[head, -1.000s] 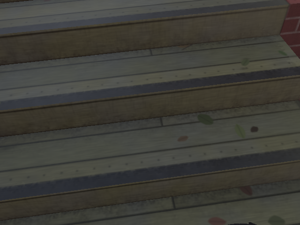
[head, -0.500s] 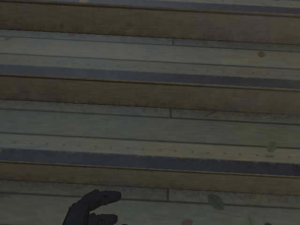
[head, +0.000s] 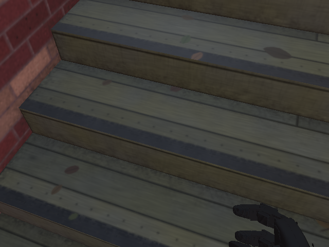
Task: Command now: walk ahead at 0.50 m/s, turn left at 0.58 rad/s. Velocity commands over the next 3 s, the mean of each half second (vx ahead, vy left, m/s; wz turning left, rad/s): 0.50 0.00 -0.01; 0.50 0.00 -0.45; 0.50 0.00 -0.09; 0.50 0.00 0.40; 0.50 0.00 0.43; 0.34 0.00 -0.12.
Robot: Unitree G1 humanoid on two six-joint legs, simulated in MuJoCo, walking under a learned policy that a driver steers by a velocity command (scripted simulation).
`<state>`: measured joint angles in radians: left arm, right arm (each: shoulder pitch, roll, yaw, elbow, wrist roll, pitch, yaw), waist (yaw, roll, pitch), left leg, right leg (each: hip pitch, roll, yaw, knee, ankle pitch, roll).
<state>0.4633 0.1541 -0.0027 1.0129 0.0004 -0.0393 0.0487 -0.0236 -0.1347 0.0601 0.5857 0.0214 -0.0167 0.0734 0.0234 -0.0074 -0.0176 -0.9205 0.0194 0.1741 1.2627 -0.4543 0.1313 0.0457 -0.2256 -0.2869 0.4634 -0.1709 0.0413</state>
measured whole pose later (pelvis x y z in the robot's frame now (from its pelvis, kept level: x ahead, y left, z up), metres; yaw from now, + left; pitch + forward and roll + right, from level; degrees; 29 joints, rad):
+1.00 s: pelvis +0.60 -0.02 +0.32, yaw -20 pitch +6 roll +3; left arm 0.50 0.12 -0.01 1.04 0.01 -0.04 0.03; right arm -0.08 -0.05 0.14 0.56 -0.03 -0.14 0.03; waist 0.02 -0.02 -0.06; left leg -0.87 -0.01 0.15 1.11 -0.38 0.10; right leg -0.13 0.07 0.19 0.51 -0.07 -0.15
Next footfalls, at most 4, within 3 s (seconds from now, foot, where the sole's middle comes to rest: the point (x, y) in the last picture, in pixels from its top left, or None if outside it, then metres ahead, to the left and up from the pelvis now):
0.52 right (199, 226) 0.46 -0.06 -0.50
0.98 left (175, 116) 0.79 0.02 -0.35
1.48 right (277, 52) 0.96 -0.33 -0.20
2.02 left None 1.32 -0.18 -0.06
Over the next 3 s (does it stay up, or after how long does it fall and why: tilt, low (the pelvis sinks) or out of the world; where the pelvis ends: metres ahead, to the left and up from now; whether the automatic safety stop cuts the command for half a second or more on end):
stays up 1.65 -0.26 0.72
